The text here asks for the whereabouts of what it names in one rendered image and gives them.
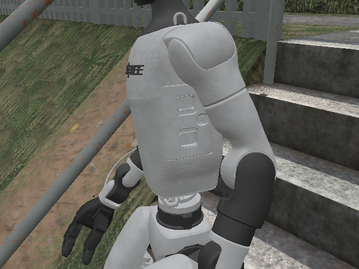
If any right robot forearm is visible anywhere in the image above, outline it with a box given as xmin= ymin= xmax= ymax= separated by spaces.
xmin=99 ymin=145 xmax=144 ymax=209

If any humanoid robot torso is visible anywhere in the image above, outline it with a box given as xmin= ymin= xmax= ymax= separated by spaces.
xmin=126 ymin=12 xmax=223 ymax=261

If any robot head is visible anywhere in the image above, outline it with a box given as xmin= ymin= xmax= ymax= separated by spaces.
xmin=133 ymin=0 xmax=199 ymax=37

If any robot right hand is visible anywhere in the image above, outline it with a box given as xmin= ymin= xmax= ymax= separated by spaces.
xmin=62 ymin=196 xmax=115 ymax=265

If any left robot upper arm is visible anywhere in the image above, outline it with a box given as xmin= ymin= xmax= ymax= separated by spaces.
xmin=163 ymin=21 xmax=277 ymax=189

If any left robot forearm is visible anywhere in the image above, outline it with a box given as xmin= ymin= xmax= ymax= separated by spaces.
xmin=197 ymin=152 xmax=275 ymax=269

